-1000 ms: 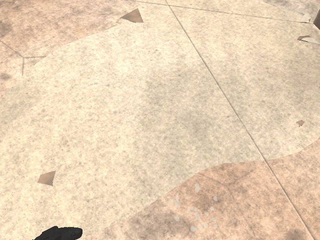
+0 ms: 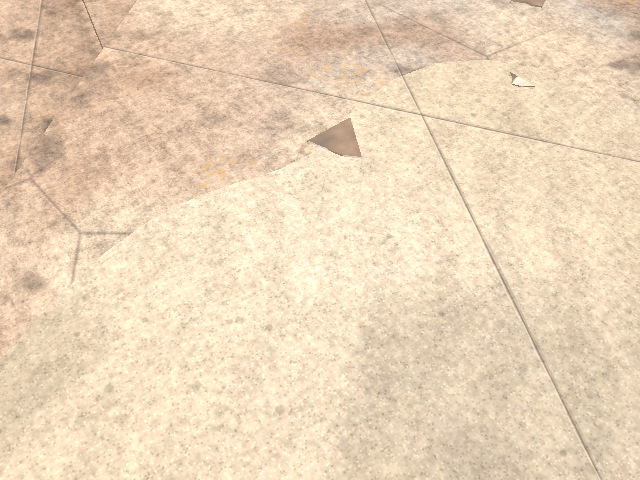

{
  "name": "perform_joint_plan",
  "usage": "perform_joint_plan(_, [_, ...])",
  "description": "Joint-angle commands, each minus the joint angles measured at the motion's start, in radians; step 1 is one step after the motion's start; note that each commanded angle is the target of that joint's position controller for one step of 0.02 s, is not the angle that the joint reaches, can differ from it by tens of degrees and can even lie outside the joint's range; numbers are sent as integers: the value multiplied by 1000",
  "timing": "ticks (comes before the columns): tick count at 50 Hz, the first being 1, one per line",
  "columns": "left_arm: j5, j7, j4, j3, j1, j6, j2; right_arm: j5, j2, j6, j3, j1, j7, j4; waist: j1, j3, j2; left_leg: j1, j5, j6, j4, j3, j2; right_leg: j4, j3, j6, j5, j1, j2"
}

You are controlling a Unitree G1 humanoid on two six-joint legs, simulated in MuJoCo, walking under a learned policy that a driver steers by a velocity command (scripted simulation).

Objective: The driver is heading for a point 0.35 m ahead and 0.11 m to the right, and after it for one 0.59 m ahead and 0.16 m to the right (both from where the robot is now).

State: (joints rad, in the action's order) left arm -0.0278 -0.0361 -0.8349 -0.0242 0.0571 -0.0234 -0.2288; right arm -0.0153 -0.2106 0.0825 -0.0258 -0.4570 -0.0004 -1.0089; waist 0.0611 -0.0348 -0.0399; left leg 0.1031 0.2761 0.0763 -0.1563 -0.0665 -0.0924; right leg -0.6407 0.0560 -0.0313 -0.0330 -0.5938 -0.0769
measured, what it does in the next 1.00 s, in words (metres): walks ahead: right foot, then left foot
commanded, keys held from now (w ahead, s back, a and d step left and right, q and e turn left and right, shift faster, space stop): w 0.42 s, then w+e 0.32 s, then no key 0.26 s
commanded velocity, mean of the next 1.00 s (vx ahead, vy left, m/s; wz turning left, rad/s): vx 0.45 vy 0.00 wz -0.15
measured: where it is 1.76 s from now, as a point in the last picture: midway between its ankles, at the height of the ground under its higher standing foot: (320, 425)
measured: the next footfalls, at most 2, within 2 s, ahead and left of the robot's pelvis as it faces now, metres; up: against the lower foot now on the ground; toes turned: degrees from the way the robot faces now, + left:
right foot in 0.10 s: +0.23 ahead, -0.10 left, +0.00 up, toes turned -4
left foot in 0.62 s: +0.52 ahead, +0.08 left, +0.00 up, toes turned -1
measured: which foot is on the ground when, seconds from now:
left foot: down 0.00-0.12, up 0.14-0.60, down 0.62-1.00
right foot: up 0.00-0.08, down 0.10-0.64, up 0.66-1.00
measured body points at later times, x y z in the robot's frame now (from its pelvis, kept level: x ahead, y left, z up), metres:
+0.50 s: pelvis +0.27 -0.03 +0.01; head +0.30 -0.03 +0.45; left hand +0.21 +0.21 -0.14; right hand +0.43 -0.26 -0.12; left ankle +0.44 +0.11 -0.69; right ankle +0.19 -0.10 -0.74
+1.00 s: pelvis +0.51 -0.01 +0.01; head +0.54 -0.01 +0.45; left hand +0.68 +0.21 -0.13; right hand +0.44 -0.25 -0.14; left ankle +0.48 +0.09 -0.74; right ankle +0.60 -0.14 -0.70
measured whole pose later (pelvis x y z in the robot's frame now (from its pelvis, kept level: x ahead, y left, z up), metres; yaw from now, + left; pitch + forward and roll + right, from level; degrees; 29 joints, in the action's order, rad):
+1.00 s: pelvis +0.51 -0.01 +0.01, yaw -12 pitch +0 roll +1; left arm -0.03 -0.01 -0.91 -0.05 0.12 -0.01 -0.22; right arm -0.02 -0.19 0.09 -0.03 -0.35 -0.01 -1.01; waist 0.04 -0.07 -0.04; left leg -0.08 0.24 0.04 -0.32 -0.19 -0.01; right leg -0.70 0.02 -0.04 -0.12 -0.52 -0.03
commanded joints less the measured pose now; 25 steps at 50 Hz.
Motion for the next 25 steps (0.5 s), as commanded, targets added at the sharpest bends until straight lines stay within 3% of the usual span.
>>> perform_joint_plan(1, [2,6,87,-13,-94,-23,-75,-7,-157,5,-31,-39,-13,8,-23,-71,103,20,-639,110,-43,112,316,63,20,-41,-60,-10,32])
perform_joint_plan(3, [1,18,51,-26,27,-33,-95,-10,-174,3,-35,-5,-17,4,-84,-7,117,25,-907,84,-197,86,308,103,44,-79,-136,170,90])
perform_joint_plan(4, [-4,27,-2,-38,184,-42,-111,-7,-175,-2,-34,13,-16,3,-152,75,93,-11,-941,65,-375,55,275,167,58,-104,-104,356,119])
perform_joint_plan(5, [-24,39,-53,-57,367,-51,-167,1,-155,0,-26,17,-14,20,-216,186,51,-191,-715,47,-622,31,235,174,-64,-148,-126,630,4])
perform_joint_plan(6, [-42,45,-64,-90,467,-49,-287,38,-53,2,-5,-84,-2,49,-186,324,-171,-550,-130,-5,-1028,-31,61,239,-548,-276,-232,923,-307])
perform_joint_plan(7, [2,33,-63,-85,405,-36,-254,10,-130,1,-29,-61,-4,33,-168,323,-106,-668,227,11,-1154,114,19,358,-745,-298,-226,880,-334])
perform_joint_plan(8, [19,31,-49,-73,285,-33,-206,2,-141,-1,-37,19,-3,56,-116,149,-49,-725,147,19,-1163,135,89,370,-570,-268,-275,730,-297])
perform_joint_plan(9, [18,26,-39,-55,218,-38,-134,0,-125,4,-32,71,2,67,-99,59,4,-711,75,19,-1105,128,128,415,-457,-242,-231,593,-253])
perform_joint_plan(10, [16,26,-45,-45,191,-45,-100,-2,-104,-1,-31,86,5,66,-70,10,1,-673,38,16,-1040,121,159,450,-365,-203,-186,506,-202])
perform_joint_plan(12, [15,31,-72,-34,199,-59,-69,-23,-74,-27,-26,59,17,53,-32,-2,-27,-588,3,-7,-977,105,178,485,-253,-171,-77,412,-145])
perform_joint_plan(15, [20,29,-111,-42,269,-78,-103,-22,-65,-44,-26,128,28,77,-27,-15,-13,-648,-67,-34,-911,76,197,522,-189,-187,10,418,-129])
perform_joint_plan(21, [21,30,-151,-35,364,-77,-100,-11,-53,-42,-13,378,33,156,-83,-61,-15,-724,-259,-67,-601,21,197,540,-104,-165,118,492,-87])
perform_joint_plan(25, [15,40,-181,-34,439,-69,-108,-10,-60,-36,-9,489,28,198,-120,-66,-18,-715,-271,-65,-474,10,162,482,-140,-173,224,594,-110])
